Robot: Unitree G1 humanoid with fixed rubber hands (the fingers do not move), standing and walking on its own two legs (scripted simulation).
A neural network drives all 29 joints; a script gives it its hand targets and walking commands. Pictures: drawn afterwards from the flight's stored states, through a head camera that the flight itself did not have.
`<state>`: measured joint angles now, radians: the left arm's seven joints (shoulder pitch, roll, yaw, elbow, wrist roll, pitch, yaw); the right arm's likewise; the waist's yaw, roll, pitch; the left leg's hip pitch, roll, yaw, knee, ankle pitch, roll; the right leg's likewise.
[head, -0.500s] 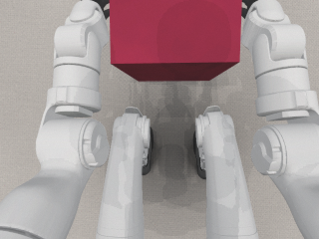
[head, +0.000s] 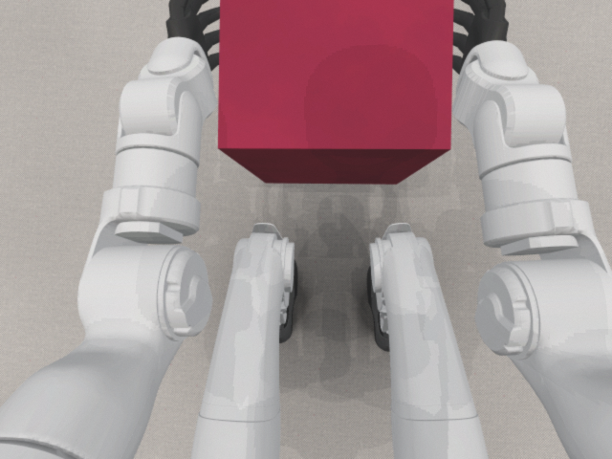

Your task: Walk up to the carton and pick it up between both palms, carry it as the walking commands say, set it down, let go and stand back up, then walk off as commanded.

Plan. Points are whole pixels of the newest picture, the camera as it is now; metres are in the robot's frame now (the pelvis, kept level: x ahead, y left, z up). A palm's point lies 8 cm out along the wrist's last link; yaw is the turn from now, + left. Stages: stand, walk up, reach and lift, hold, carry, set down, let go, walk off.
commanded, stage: reach and lift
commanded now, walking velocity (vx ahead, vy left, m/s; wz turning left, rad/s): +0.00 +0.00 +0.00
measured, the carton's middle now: (332, 83) +0.52 -0.01 -0.10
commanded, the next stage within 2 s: none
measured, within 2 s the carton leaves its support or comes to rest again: neither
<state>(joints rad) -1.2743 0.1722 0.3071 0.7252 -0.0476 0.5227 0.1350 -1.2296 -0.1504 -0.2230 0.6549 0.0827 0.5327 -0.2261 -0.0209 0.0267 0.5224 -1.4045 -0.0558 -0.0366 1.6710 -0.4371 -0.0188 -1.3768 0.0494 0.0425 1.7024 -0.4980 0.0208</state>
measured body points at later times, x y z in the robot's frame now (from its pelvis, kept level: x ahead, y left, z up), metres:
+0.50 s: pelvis +0.01 +0.00 +0.06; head +0.24 -0.01 +0.43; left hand +0.52 +0.14 +0.04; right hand +0.51 -0.15 +0.03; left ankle +0.17 +0.12 -0.50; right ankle +0.16 -0.13 -0.50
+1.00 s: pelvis +0.01 +0.00 +0.12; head +0.21 +0.00 +0.51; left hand +0.50 +0.15 +0.11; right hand +0.49 -0.14 +0.11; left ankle +0.17 +0.12 -0.50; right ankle +0.16 -0.13 -0.50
